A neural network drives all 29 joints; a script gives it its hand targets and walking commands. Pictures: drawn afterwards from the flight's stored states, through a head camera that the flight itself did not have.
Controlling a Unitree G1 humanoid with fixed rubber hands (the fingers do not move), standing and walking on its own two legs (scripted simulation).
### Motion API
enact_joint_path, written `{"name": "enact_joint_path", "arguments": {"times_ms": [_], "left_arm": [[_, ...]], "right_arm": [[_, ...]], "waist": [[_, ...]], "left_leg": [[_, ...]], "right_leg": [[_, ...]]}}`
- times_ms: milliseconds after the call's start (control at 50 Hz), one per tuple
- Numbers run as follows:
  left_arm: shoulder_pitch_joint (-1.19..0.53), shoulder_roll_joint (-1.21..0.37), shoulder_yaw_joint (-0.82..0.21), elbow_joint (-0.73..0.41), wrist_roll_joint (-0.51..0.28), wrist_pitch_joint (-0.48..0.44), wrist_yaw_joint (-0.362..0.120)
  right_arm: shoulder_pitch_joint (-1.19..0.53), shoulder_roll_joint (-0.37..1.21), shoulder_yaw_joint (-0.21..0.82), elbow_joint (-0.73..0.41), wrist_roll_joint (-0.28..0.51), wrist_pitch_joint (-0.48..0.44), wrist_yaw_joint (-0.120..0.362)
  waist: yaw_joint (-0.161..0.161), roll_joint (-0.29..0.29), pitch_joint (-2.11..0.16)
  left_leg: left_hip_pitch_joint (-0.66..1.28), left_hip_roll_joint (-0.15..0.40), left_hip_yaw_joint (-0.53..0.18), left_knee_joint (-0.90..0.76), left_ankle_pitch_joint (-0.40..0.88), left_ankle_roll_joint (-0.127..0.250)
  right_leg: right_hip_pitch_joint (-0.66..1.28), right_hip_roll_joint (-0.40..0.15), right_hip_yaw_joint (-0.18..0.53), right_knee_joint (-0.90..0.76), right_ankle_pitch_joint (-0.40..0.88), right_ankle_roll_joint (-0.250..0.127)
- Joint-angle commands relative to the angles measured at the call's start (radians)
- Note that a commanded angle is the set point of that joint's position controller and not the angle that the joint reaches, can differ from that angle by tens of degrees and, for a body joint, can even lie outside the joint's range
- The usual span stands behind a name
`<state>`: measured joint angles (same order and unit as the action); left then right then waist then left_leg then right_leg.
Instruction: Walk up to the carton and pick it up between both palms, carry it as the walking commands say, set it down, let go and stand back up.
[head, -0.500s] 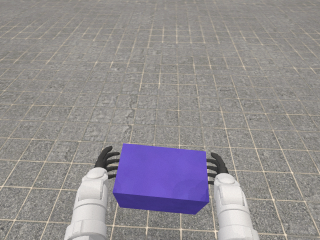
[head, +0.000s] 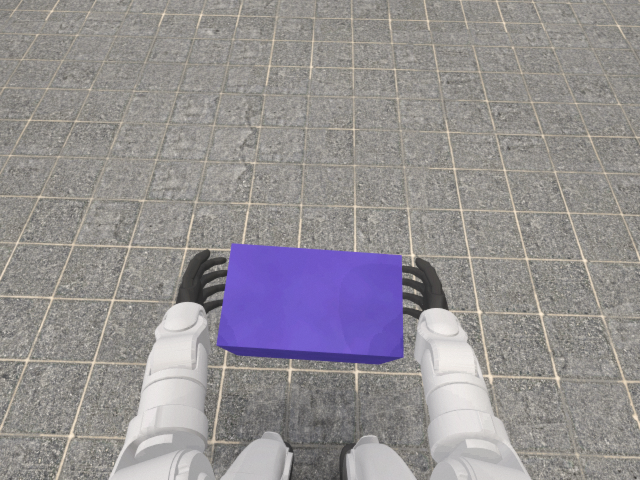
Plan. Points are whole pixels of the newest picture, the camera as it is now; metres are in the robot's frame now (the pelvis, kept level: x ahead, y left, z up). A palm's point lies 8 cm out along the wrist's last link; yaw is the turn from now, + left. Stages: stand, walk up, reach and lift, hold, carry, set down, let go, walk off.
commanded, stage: set down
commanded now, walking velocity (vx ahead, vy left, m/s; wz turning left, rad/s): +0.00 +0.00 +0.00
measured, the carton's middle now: (312, 309) +0.35 +0.03 -0.13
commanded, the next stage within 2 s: none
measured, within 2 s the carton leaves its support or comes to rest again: neither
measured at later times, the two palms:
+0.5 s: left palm (215, 303) +0.36 +0.19 -0.13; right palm (416, 304) +0.38 -0.14 -0.15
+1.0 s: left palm (228, 309) +0.38 +0.19 -0.23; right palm (403, 310) +0.40 -0.14 -0.24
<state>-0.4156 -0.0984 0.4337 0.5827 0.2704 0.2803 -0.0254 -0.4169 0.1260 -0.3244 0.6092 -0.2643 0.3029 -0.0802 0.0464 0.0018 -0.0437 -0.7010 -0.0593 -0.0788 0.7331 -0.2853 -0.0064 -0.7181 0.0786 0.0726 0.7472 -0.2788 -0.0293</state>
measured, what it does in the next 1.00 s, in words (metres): lowers itself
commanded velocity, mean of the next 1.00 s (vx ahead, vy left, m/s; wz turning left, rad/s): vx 0.00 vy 0.00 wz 0.00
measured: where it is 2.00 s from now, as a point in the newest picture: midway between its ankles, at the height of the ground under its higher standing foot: outside the picture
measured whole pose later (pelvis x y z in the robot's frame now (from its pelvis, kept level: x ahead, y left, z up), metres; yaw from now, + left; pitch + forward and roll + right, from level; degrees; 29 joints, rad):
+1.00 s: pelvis -0.03 +0.01 -0.14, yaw +0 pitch +43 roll +1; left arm -0.71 -0.04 0.45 0.63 0.16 0.22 0.05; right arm -0.75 0.00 -0.31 0.71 -0.15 0.22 -0.13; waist 0.04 -0.01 -0.24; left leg -1.67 -0.10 -0.06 1.37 -0.45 -0.02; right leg -1.68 0.11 0.07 1.37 -0.44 0.00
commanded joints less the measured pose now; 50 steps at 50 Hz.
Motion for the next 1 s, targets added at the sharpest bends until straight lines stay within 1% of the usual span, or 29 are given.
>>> {"name": "enact_joint_path", "arguments": {"times_ms": [0,40,100,120,140,200,220,240,340,360,420,460,480,500,520,580,600,660,680,700,760,780,800,860,880,900,920,940,980], "left_arm": [[-0.52,-0.837,-0.492,0.062,-0.113,-0.03,-0.243],[-0.601,-0.835,-0.507,0.033,-0.125,-0.033,-0.248],[-0.668,-0.85,-0.495,0.059,-0.121,-0.024,-0.249],[-0.68,-0.874,-0.5,0.064,-0.124,-0.019,-0.25],[-0.701,-0.866,-0.495,0.053,-0.126,-0.02,-0.249],[-0.735,-0.859,-0.465,0.083,-0.119,-0.007,-0.254],[-0.747,-0.876,-0.478,0.066,-0.123,-0.007,-0.256],[-0.719,-0.873,-0.469,0.07,-0.113,-0.003,-0.253],[-0.732,-0.854,-0.454,0.062,-0.118,-0.007,-0.26],[-0.731,-0.882,-0.475,0.056,-0.131,-0.005,-0.26],[-0.714,-0.866,-0.482,0.052,-0.141,-0.016,-0.262],[-0.714,-0.854,-0.484,0.048,-0.14,-0.021,-0.258],[-0.711,-0.865,-0.5,0.045,-0.157,-0.026,-0.257],[-0.694,-0.848,-0.503,0.04,-0.159,-0.034,-0.255],[-0.705,-0.861,-0.518,0.031,-0.171,-0.035,-0.255],[-0.697,-0.841,-0.53,0.025,-0.184,-0.046,-0.249],[-0.687,-0.833,-0.538,0.038,-0.179,-0.047,-0.244],[-0.699,-0.814,-0.544,0.028,-0.191,-0.062,-0.231],[-0.719,-0.821,-0.554,0.021,-0.202,-0.062,-0.227],[-0.726,-0.806,-0.555,0.013,-0.201,-0.068,-0.223],[-0.749,-0.799,-0.548,0.049,-0.199,-0.063,-0.212],[-0.745,-0.796,-0.541,0.038,-0.199,-0.067,-0.206],[-0.76,-0.792,-0.545,0.056,-0.199,-0.065,-0.204],[-0.791,-0.788,-0.554,0.048,-0.2,-0.067,-0.191],[-0.801,-0.802,-0.551,0.044,-0.207,-0.066,-0.191],[-0.825,-0.806,-0.566,0.043,-0.219,-0.067,-0.189],[-0.837,-0.791,-0.551,0.058,-0.215,-0.063,-0.183],[-0.852,-0.777,-0.536,0.049,-0.214,-0.067,-0.184],[-0.862,-0.792,-0.524,0.081,-0.206,-0.056,-0.175]], "right_arm": [[-0.672,0.868,0.476,-0.033,0.146,-0.088,0.263],[-0.688,0.879,0.453,0.007,0.136,-0.087,0.266],[-0.746,0.883,0.413,0.045,0.124,-0.077,0.277],[-0.769,0.871,0.411,0.038,0.128,-0.079,0.281],[-0.784,0.888,0.41,0.05,0.125,-0.075,0.289],[-0.824,0.88,0.381,0.074,0.115,-0.063,0.296],[-0.812,0.883,0.376,0.082,0.107,-0.061,0.299],[-0.824,0.881,0.391,0.066,0.116,-0.063,0.304],[-0.813,0.912,0.4,0.075,0.11,-0.057,0.305],[-0.798,0.904,0.409,0.075,0.123,-0.059,0.308],[-0.805,0.886,0.433,0.046,0.129,-0.072,0.296],[-0.791,0.893,0.441,0.043,0.127,-0.075,0.289],[-0.785,0.892,0.456,0.029,0.133,-0.082,0.283],[-0.791,0.897,0.478,0.014,0.145,-0.087,0.278],[-0.777,0.885,0.478,0.005,0.146,-0.092,0.27],[-0.757,0.878,0.493,0.016,0.165,-0.104,0.255],[-0.767,0.866,0.492,0.004,0.166,-0.112,0.253],[-0.782,0.847,0.507,-0.001,0.184,-0.125,0.241],[-0.775,0.829,0.502,0.005,0.174,-0.128,0.236],[-0.782,0.84,0.51,0.013,0.186,-0.127,0.238],[-0.838,0.803,0.507,0.008,0.183,-0.132,0.231],[-0.845,0.813,0.519,0.008,0.195,-0.129,0.23],[-0.843,0.805,0.508,0.017,0.2,-0.135,0.227],[-0.861,0.795,0.488,0.049,0.207,-0.135,0.231],[-0.858,0.778,0.481,0.055,0.193,-0.131,0.23],[-0.906,0.804,0.514,0.017,0.224,-0.134,0.228],[-0.921,0.78,0.495,0.027,0.225,-0.135,0.227],[-0.942,0.789,0.504,0.035,0.224,-0.129,0.226],[-0.966,0.777,0.485,0.062,0.229,-0.123,0.228]], "waist": [[0.027,-0.011,-0.565],[0.012,0.007,-0.619],[-0.005,-0.014,-0.619],[-0.008,0.014,-0.648],[0.009,-0.007,-0.662],[0.004,-0.011,-0.669],[-0.004,-0.005,-0.692],[0.02,0.011,-0.711],[0.032,-0.04,-0.787],[0.026,-0.024,-0.808],[0.013,-0.051,-0.843],[0.026,-0.043,-0.878],[0.006,-0.077,-0.911],[0.03,-0.086,-0.935],[0.008,-0.064,-0.946],[0.021,-0.048,-0.988],[0.024,-0.028,-0.998],[0.017,-0.042,-1.021],[-0.007,-0.041,-1.032],[0.018,-0.041,-1.036],[0.005,-0.048,-1.016],[0.026,-0.066,-1.029],[0.014,-0.032,-1.036],[0.008,-0.02,-1.044],[-0.013,-0.033,-1.055],[0.007,-0.036,-1.116],[0.006,-0.028,-1.087],[0.021,-0.058,-1.085],[0.011,-0.039,-1.045]], "left_leg": [[0.052,-0.038,0.01,0.006,0.148,0.032],[0.009,-0.036,0.017,0.035,0.124,0.023],[-0.042,-0.034,0.017,0.058,0.061,0.024],[-0.045,-0.039,0.028,0.068,0.032,0.019],[-0.054,-0.036,0.022,0.081,0.037,0.019],[-0.106,-0.039,0.036,0.113,-0.016,0.017],[-0.108,-0.039,0.031,0.12,-0.004,0.014],[-0.121,-0.044,0.035,0.13,0.024,0.014],[-0.24,-0.056,0.057,0.202,0.087,0.012],[-0.228,-0.054,0.046,0.214,0.107,0.013],[-0.275,-0.056,0.047,0.259,0.173,0.013],[-0.306,-0.06,0.049,0.291,0.187,0.008],[-0.309,-0.059,0.047,0.309,0.22,0.009],[-0.316,-0.064,0.054,0.327,0.24,0.007],[-0.335,-0.063,0.048,0.341,0.259,0.005],[-0.374,-0.07,0.057,0.374,0.298,-0.007],[-0.375,-0.073,0.055,0.386,0.289,-0.011],[-0.405,-0.071,0.051,0.428,0.31,-0.012],[-0.426,-0.074,0.055,0.443,0.303,-0.02],[-0.434,-0.074,0.054,0.448,0.307,-0.018],[-0.488,-0.079,0.057,0.469,0.232,-0.018],[-0.488,-0.082,0.059,0.476,0.237,-0.016],[-0.504,-0.078,0.061,0.496,0.23,-0.019],[-0.503,-0.075,0.054,0.523,0.215,-0.018],[-0.53,-0.077,0.06,0.531,0.212,-0.023],[-0.519,-0.079,0.07,0.555,0.203,-0.018],[-0.537,-0.078,0.065,0.56,0.178,-0.02],[-0.563,-0.084,0.072,0.573,0.161,-0.016],[-0.574,-0.078,0.066,0.575,0.127,-0.012]], "right_leg": [[0.193,0.017,0.036,0.01,0.143,0.02],[0.151,0.021,0.027,0.044,0.121,0.014],[0.065,0.03,0.009,0.08,0.046,0.013],[0.074,0.03,0.013,0.081,0.021,0.006],[0.032,0.033,0.008,0.1,0.021,0.006],[-0.009,0.032,0.002,0.129,-0.021,0.006],[-0.025,0.034,0.002,0.142,-0.01,0.003],[-0.025,0.035,0.0,0.156,0.017,0.006],[-0.051,0.04,0.002,0.213,0.076,0.018],[-0.082,0.037,-0.002,0.233,0.096,0.015],[-0.131,0.042,-0.004,0.268,0.155,0.026],[-0.15,0.045,-0.001,0.29,0.173,0.026],[-0.152,0.048,-0.004,0.301,0.21,0.03],[-0.147,0.05,0.004,0.31,0.229,0.036],[-0.154,0.048,0.001,0.328,0.259,0.033],[-0.171,0.051,0.012,0.353,0.302,0.037],[-0.205,0.054,0.003,0.369,0.286,0.037],[-0.259,0.06,0.004,0.4,0.294,0.042],[-0.268,0.061,-0.002,0.411,0.295,0.04],[-0.289,0.061,-0.002,0.423,0.291,0.041],[-0.36,0.068,-0.019,0.453,0.218,0.044],[-0.365,0.071,-0.025,0.461,0.21,0.051],[-0.38,0.063,-0.01,0.468,0.21,0.042],[-0.469,0.07,-0.03,0.511,0.172,0.043],[-0.459,0.074,-0.035,0.515,0.179,0.04],[-0.45,0.072,-0.03,0.529,0.166,0.044],[-0.493,0.074,-0.037,0.546,0.141,0.044],[-0.495,0.074,-0.041,0.549,0.124,0.048],[-0.551,0.074,-0.048,0.565,0.082,0.045]]}}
